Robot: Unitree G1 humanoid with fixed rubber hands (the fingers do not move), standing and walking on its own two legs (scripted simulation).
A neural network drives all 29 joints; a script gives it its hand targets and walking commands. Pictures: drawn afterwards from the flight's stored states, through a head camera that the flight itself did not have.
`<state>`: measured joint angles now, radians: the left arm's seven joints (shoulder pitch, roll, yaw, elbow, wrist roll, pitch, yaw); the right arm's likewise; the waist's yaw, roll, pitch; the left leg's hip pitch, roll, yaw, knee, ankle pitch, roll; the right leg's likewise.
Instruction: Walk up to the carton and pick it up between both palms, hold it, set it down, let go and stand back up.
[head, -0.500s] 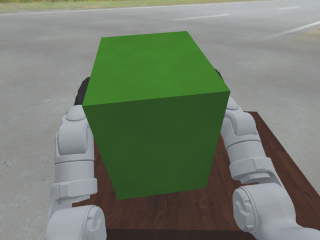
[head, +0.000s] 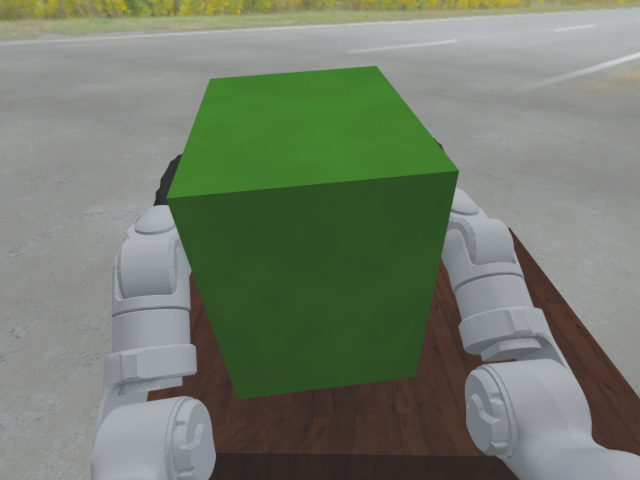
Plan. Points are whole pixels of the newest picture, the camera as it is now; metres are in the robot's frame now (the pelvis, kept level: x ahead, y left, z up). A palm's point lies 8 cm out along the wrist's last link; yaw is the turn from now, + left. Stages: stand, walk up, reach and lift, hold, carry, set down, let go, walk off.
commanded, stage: hold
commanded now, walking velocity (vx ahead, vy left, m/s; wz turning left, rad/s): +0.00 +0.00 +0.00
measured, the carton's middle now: (310, 224) +0.38 +0.02 +0.21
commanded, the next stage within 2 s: none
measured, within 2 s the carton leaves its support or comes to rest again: neither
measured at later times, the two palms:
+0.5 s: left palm (162, 225) +0.34 +0.19 +0.24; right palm (425, 200) +0.38 -0.12 +0.25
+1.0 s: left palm (174, 211) +0.37 +0.18 +0.24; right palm (429, 190) +0.39 -0.13 +0.26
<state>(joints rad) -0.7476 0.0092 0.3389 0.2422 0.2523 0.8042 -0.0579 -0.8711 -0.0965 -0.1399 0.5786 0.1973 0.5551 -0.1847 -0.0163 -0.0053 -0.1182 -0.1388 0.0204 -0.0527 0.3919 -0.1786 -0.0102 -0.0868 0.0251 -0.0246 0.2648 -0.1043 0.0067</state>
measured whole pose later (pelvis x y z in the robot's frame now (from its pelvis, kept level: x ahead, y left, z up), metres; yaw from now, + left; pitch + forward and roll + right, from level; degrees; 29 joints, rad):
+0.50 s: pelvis +0.01 +0.00 +0.00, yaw +0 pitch -4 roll -2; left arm -0.64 0.01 0.31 0.07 0.25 0.85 -0.06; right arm -0.81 -0.07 -0.10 0.48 0.21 0.55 -0.19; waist -0.02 -0.01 -0.12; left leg -0.14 0.02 -0.05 0.39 -0.18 -0.01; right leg -0.08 0.03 -0.03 0.25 -0.10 0.00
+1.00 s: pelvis +0.02 +0.00 +0.00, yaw +0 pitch -4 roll -2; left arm -0.73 0.01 0.34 0.19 0.26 0.82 -0.07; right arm -0.88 -0.09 -0.13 0.57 0.20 0.54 -0.18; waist -0.02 -0.01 -0.12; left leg -0.13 0.02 -0.06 0.39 -0.19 -0.01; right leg -0.08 0.03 -0.03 0.27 -0.13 0.00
